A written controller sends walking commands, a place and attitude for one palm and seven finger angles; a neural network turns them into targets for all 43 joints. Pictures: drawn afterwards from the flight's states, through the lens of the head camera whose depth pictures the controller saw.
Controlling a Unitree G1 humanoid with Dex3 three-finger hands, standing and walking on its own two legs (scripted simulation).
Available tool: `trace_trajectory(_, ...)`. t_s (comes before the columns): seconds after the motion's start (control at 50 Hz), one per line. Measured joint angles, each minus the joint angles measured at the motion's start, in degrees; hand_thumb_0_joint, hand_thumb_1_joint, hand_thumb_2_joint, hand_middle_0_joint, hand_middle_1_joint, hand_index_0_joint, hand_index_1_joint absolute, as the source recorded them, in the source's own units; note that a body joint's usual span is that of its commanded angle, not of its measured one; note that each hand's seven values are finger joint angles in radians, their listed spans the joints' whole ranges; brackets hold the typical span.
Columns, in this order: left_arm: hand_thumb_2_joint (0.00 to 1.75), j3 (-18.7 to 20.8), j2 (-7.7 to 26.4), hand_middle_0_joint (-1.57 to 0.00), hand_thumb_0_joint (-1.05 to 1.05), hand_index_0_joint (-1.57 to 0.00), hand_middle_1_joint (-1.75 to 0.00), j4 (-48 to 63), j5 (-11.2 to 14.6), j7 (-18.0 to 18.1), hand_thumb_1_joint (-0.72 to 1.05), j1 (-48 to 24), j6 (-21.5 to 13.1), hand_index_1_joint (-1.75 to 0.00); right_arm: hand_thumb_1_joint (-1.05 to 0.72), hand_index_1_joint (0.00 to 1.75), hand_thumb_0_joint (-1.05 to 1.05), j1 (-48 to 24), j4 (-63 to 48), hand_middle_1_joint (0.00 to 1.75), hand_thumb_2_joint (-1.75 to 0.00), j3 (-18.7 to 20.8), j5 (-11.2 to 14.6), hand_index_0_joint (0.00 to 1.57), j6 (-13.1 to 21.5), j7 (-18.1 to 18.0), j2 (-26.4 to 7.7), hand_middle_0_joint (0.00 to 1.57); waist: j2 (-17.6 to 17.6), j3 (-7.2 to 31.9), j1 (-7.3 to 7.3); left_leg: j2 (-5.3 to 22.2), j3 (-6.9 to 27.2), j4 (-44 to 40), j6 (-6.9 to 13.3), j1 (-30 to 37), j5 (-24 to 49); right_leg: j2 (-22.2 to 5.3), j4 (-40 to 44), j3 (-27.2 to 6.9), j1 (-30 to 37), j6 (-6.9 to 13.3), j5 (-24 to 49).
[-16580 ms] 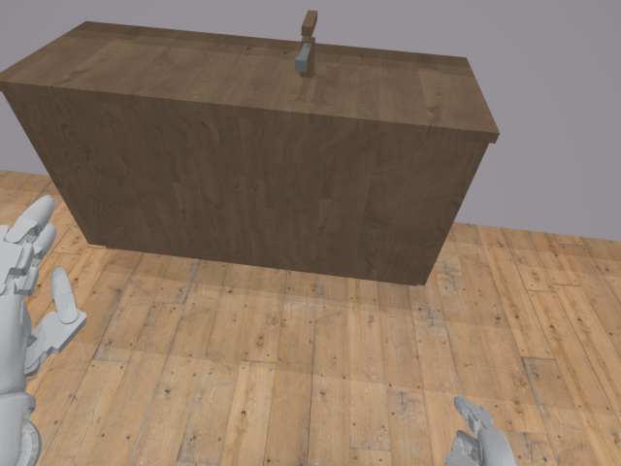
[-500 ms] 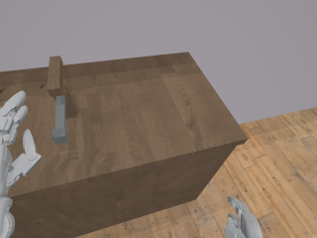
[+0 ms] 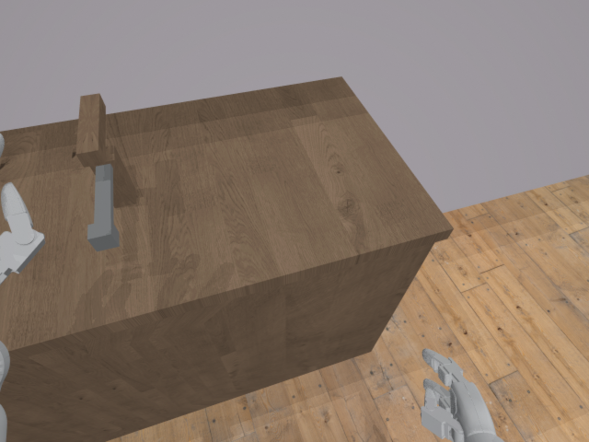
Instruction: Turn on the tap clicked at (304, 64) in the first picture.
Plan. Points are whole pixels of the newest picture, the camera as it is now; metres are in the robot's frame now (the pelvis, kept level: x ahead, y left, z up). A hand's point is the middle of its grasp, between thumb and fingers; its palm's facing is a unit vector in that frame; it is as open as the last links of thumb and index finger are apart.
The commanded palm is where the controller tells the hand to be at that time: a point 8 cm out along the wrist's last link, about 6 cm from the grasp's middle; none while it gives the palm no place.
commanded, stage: look again from close up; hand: left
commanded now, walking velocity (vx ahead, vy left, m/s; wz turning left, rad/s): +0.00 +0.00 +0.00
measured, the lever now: (103, 235) +0.33 +0.29 +0.09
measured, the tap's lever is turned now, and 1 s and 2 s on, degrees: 0 0 0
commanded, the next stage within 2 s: come to a stop and stand still in 0.10 s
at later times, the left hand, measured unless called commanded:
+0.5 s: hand (14, 220) +0.25 +0.28 +0.22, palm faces +0.50 -0.76 -0.42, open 7.4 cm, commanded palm +0.17 +0.28 +0.18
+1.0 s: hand (41, 262) +0.23 +0.27 +0.18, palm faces +0.41 -0.81 -0.42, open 7.4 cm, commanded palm +0.17 +0.29 +0.18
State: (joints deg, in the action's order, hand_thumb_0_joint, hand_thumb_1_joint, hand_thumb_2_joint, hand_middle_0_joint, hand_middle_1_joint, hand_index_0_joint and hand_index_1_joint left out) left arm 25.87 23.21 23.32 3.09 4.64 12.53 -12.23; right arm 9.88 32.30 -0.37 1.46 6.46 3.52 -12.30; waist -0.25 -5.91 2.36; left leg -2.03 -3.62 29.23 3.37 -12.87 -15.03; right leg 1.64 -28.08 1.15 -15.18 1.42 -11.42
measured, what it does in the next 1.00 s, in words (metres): stands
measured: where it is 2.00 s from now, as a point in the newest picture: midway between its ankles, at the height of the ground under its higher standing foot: outside the picture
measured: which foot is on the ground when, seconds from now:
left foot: down 0.00-1.00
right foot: down 0.00-1.00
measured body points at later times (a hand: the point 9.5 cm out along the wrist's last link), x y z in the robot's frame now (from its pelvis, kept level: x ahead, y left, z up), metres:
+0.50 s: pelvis +0.01 +0.00 +0.00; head +0.02 +0.00 +0.45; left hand +0.22 +0.32 +0.24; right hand +0.18 -0.21 -0.08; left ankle +0.01 +0.08 -0.74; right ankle +0.04 -0.10 -0.74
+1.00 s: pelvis +0.03 +0.01 +0.00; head +0.06 +0.02 +0.45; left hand +0.20 +0.31 +0.20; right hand +0.24 -0.20 -0.07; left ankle +0.01 +0.08 -0.74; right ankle +0.04 -0.10 -0.74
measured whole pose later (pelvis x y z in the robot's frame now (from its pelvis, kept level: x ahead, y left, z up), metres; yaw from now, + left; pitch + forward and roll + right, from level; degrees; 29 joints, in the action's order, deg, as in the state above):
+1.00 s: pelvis +0.03 +0.01 +0.00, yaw +2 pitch +1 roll +0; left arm 22.7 24.3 27.3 5.0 5.4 24.4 -14.6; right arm 9.2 31.8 -0.8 1.3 6.8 1.9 -12.8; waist 0.5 -2.4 2.2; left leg -3.5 -1.8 27.7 3.7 -13.1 -15.7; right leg 0.0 -27.5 3.0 -15.1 0.7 -13.5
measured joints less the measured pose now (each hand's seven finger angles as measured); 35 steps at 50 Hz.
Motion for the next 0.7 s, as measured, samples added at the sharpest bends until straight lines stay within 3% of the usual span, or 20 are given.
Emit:
trace_trajectory(0.06, 0.90, -6.90, -3.44, -0.20, 0.01, -0.20, -0.30, 3.33, -0.61, -1.61, 0.90, 9.57, -0.45, -0.30, -0.90, 0.30, 0.01, 0.49, -0.59, 0.30, -0.90, -0.11, 0.30, 0.20, -0.35, -0.67, -0.16, 0.20, -0.65, 1.46, -1.81, 0.25, -0.78, -0.67, -0.05, 0.67, 0.05, 0.31, 0.54, -0.81, 0.36, 0.04, 0.28)
trace_trajectory(0.12, 0.90, -8.93, -2.19, -0.21, 0.01, -0.21, -0.30, 2.37, -0.66, -2.78, 0.89, 14.03, -0.43, -0.30, -0.91, 0.30, 0.01, 1.55, -0.58, 0.30, -0.90, -0.62, 0.27, 0.20, -1.06, -2.58, 0.68, 0.20, 0.69, 2.28, -2.70, 0.57, -0.33, -0.86, -0.55, 0.49, 0.34, 0.61, 1.09, -0.35, 0.47, 0.55, 0.52)
trace_trajectory(0.2, 0.90, -5.53, 0.38, -0.22, 0.01, -0.22, -0.31, 0.14, -0.27, -1.76, 0.88, 12.39, 0.44, -0.30, -0.91, 0.30, 0.01, 3.27, -0.21, 0.30, -0.90, -1.12, 0.00, 0.20, -0.99, -4.20, 0.81, 0.20, 2.47, 1.89, -1.59, 1.34, 0.66, -0.41, -0.92, -0.30, 0.61, 1.34, 2.37, 0.67, 0.69, 1.23, 1.39)
trace_trajectory(0.26, 0.90, -3.22, -0.10, -0.22, 0.01, -0.22, -0.31, 0.46, -0.17, -0.56, 0.89, 9.46, 0.33, -0.30, -0.91, 0.30, 0.01, 3.97, 0.80, 0.30, -0.90, -1.09, -0.27, 0.20, 0.25, -4.38, -0.20, 0.20, 2.29, 1.46, -0.29, 1.62, 0.96, -0.24, -0.96, -0.31, 0.58, 1.62, 3.40, 0.96, 1.28, 1.26, 2.01)
trace_trajectory(0.32, 0.90, -3.37, -1.67, -0.22, 0.01, -0.22, -0.31, 2.37, -0.23, 0.35, 0.89, 7.83, -0.75, -0.30, -0.91, 0.30, 0.01, 4.15, 1.78, 0.30, -0.90, -0.92, -0.53, 0.20, 1.44, -4.10, -1.09, 0.20, 1.50, 1.97, 0.37, 1.57, 1.01, -0.24, -0.71, -0.06, 0.41, 1.58, 4.16, 0.97, 1.90, 0.95, 2.19)
trace_trajectory(0.38, 0.90, -3.12, 3.47, -0.22, 0.01, -0.22, -0.31, 0.90, -1.62, -0.45, 0.89, -0.33, -3.65, -0.30, -0.91, 0.30, 0.01, 5.86, -0.51, 0.30, -0.90, -2.42, 0.46, 0.20, 2.32, -5.31, -1.52, 0.20, 1.56, 2.38, 1.09, 0.49, 1.88, 1.85, -0.37, -1.83, -0.36, 0.22, -0.70, 2.14, -0.68, -0.04, -1.76)
trace_trajectory(0.42, 0.90, -0.54, 6.29, -0.22, 0.01, -0.22, -0.31, -1.95, -1.47, 0.06, 0.89, -3.90, -5.15, -0.30, -0.91, 0.30, 0.01, 5.04, -0.30, 0.30, -0.90, -3.10, -0.50, 0.20, 2.35, -4.16, -0.83, 0.20, 2.05, 3.03, 0.78, -0.19, 1.40, 2.34, -0.34, -2.24, -0.80, -0.47, -2.16, 1.72, -1.74, 0.27, -0.92)
trace_trajectory(0.46, 0.90, 1.27, 6.92, -0.21, 0.01, -0.22, -0.30, -4.73, -0.38, 0.50, 0.89, -3.91, -5.59, -0.30, -0.91, 0.30, 0.01, 4.39, -0.30, 0.30, -0.90, -3.37, -0.98, 0.20, 2.04, -3.00, -0.44, 0.20, 1.19, 4.16, -0.06, -0.11, 0.93, 2.37, -0.29, -2.39, -1.22, -0.35, -2.47, 1.23, -2.17, 0.49, -1.16)
trace_trajectory(0.52, 0.90, 0.58, 4.99, -0.21, 0.01, -0.21, -0.30, -6.13, 1.22, 0.66, 0.90, 1.24, -5.06, -0.30, -0.90, 0.30, 0.01, 4.69, -0.95, 0.30, -0.90, -3.04, -0.66, 0.20, 2.16, -1.67, -0.31, 0.20, -0.40, 5.44, -1.03, -0.08, 0.20, 1.01, 0.01, -1.96, -1.24, -0.21, -1.32, 0.39, -2.04, 0.18, -1.50)
trace_trajectory(0.58, 0.90, -2.88, 1.84, -0.21, 0.00, -0.21, -0.30, -5.05, 1.49, 0.16, 0.90, 8.19, -4.30, -0.30, -0.90, 0.30, 0.01, 4.97, -0.69, 0.30, -0.90, -2.53, -0.45, 0.20, 2.28, -1.19, -0.36, 0.20, -0.63, 5.15, -1.31, -0.29, -0.33, -0.55, 0.20, -1.04, -1.06, -0.33, -0.44, -0.24, -1.56, -0.16, -1.50)
trace_trajectory(0.64, 0.90, -6.14, -0.15, -0.21, 0.01, -0.21, -0.30, -3.22, 0.81, -0.44, 0.90, 12.30, -3.15, -0.30, -0.90, 0.30, 0.01, 5.07, 0.30, 0.30, -0.90, -2.26, -0.81, 0.20, 2.19, -1.44, -0.55, 0.20, 0.55, 3.93, -0.92, -0.49, 0.06, -0.95, 0.24, -0.74, -1.15, -0.52, -0.19, 0.10, -1.17, -0.25, -1.84)
trace_trajectory(0.7, 0.90, -7.10, 0.05, -0.22, 0.01, -0.22, -0.30, -1.55, 0.31, -0.40, 0.89, 11.97, -2.41, -0.30, -0.90, 0.30, 0.01, 4.57, 1.34, 0.30, -0.90, -2.07, -1.19, 0.20, 1.94, -1.93, -0.94, 0.20, 2.00, 2.27, -0.16, -0.69, 1.16, -0.45, 0.19, -0.98, -1.39, -0.79, -0.30, 1.19, -0.86, -0.14, -2.33)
